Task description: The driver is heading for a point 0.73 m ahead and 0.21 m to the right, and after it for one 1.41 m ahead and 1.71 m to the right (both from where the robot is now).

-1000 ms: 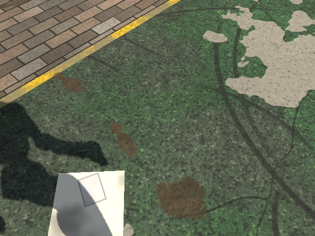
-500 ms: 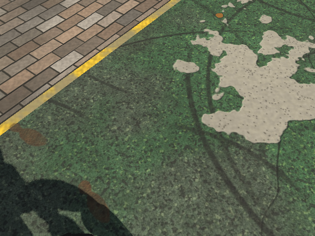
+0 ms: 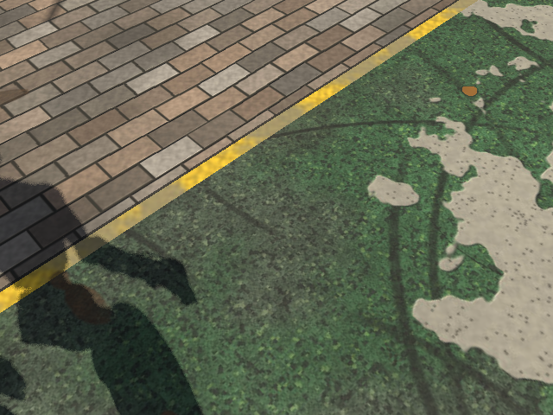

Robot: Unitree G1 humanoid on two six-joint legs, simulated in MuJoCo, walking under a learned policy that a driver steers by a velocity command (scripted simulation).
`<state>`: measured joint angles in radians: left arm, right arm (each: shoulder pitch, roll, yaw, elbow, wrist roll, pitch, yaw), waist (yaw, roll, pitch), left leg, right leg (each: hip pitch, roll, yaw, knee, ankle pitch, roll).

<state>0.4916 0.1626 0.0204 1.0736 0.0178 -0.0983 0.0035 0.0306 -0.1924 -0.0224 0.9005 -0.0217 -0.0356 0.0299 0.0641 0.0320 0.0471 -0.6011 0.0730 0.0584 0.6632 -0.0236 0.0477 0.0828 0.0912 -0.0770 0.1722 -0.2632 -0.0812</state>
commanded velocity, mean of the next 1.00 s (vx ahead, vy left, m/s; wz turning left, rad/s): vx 0.29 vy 0.00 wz -0.46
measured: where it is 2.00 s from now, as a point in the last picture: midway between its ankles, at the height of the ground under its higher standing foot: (404, 370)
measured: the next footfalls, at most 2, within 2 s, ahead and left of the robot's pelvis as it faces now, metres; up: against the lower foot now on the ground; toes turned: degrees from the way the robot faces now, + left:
left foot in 0.10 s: +0.23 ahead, +0.10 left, +0.00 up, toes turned +2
right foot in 0.62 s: +0.42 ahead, -0.09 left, +0.00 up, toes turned -21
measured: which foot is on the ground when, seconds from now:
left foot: up 0.00-0.08, down 0.10-0.60, up 0.62-1.00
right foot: down 0.00-0.12, up 0.14-0.60, down 0.62-1.00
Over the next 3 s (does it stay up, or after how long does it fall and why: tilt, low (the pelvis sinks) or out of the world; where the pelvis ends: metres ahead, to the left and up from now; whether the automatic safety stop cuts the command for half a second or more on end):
stays up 0.62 -0.25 -0.01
